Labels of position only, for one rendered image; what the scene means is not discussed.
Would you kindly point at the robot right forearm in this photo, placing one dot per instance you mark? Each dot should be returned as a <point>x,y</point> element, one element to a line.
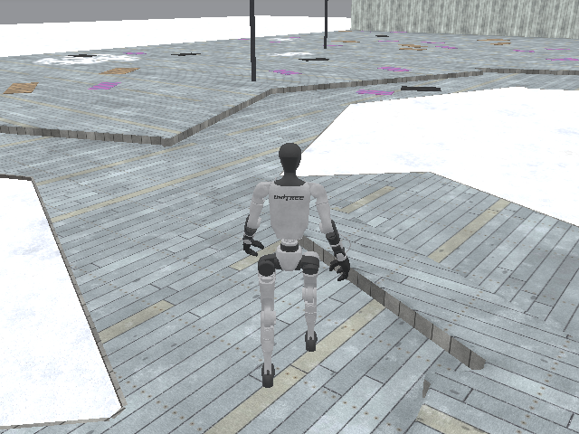
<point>336,244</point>

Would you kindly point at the robot left hand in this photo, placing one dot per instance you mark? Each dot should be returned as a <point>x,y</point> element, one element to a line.
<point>247,249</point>

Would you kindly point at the right robot upper arm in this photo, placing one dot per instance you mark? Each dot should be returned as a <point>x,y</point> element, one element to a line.
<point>318,191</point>

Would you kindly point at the robot torso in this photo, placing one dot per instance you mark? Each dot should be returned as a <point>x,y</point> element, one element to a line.
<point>289,211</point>

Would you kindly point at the robot head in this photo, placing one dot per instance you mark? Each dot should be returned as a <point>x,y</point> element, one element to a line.
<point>290,156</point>

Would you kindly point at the left robot upper arm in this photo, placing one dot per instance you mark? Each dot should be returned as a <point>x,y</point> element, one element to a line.
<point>261,190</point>

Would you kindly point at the robot right hand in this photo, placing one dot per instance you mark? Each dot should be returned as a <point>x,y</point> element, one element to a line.
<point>345,267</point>

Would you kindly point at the robot left forearm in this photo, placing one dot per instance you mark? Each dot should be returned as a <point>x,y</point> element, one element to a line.
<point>249,233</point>

